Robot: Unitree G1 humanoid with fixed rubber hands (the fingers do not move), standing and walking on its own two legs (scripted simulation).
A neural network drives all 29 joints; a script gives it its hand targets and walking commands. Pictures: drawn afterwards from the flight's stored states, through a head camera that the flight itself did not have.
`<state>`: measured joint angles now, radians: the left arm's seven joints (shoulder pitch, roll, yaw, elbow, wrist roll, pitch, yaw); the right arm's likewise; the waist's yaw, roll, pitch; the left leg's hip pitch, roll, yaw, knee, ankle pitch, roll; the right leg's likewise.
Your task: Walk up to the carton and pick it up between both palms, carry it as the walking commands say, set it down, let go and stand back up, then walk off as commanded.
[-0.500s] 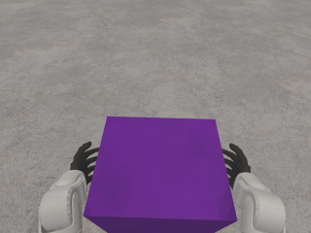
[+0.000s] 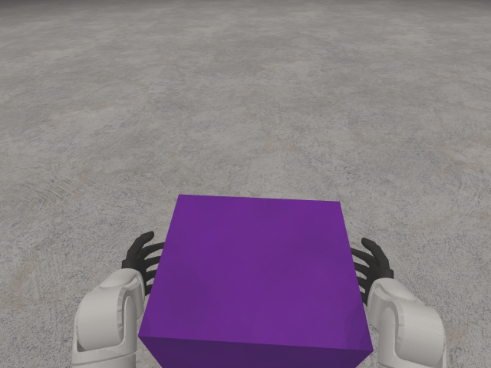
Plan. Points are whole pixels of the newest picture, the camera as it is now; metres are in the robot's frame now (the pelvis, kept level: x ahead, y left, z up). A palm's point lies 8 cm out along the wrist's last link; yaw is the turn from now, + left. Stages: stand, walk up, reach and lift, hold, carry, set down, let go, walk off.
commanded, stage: carry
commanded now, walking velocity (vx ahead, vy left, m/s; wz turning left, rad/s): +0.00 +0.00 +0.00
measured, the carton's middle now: (254, 294) +0.28 +0.00 +0.00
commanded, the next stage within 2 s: none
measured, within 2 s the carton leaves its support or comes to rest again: neither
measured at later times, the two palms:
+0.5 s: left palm (129, 285) +0.26 +0.20 +0.06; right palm (357, 285) +0.26 -0.16 +0.06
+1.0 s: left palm (133, 282) +0.27 +0.20 +0.05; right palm (355, 283) +0.27 -0.16 +0.05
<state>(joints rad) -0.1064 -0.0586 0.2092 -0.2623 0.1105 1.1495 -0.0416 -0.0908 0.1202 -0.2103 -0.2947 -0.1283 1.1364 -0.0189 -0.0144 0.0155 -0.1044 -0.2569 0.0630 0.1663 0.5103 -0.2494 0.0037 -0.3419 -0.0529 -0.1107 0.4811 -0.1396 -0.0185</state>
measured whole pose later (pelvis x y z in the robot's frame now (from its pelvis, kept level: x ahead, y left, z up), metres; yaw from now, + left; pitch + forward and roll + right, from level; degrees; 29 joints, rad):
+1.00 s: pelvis +0.01 +0.01 +0.00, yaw +1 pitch +2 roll +0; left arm -0.06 -0.08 0.19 -0.09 0.14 0.81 -0.05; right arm -0.05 0.11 -0.20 -0.10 -0.16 0.79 0.02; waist -0.01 0.01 -0.08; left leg -0.29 0.05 0.15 0.53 -0.27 0.02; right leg -0.36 -0.07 -0.12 0.49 -0.16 0.00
